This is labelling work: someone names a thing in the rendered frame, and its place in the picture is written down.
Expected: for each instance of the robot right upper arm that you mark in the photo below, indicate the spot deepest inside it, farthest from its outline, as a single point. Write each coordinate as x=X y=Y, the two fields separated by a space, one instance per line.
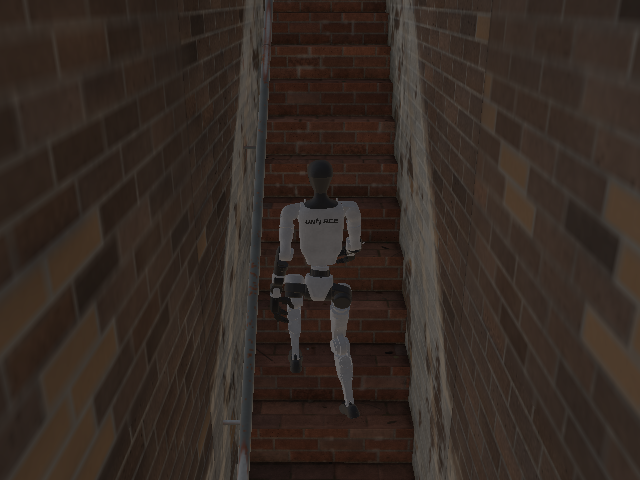
x=353 y=215

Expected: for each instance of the robot left forearm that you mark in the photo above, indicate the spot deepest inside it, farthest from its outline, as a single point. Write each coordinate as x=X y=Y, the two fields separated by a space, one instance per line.
x=278 y=276

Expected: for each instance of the right robot thigh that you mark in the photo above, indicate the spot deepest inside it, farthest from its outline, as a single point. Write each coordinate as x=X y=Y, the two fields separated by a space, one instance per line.
x=339 y=315

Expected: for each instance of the right robot hand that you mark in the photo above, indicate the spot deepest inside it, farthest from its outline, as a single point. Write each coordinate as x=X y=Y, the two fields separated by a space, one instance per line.
x=345 y=259

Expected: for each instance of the robot right foot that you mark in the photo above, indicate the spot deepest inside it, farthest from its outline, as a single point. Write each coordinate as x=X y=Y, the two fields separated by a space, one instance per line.
x=351 y=411

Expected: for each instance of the left robot hand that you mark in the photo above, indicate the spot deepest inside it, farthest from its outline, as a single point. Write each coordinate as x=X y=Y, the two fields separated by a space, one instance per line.
x=276 y=309

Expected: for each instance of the robot left upper arm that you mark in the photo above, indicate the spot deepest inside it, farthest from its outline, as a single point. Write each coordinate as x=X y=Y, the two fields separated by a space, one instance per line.
x=286 y=230

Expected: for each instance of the robot right forearm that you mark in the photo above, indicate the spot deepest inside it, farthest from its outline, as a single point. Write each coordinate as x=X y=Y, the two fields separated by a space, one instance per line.
x=352 y=253

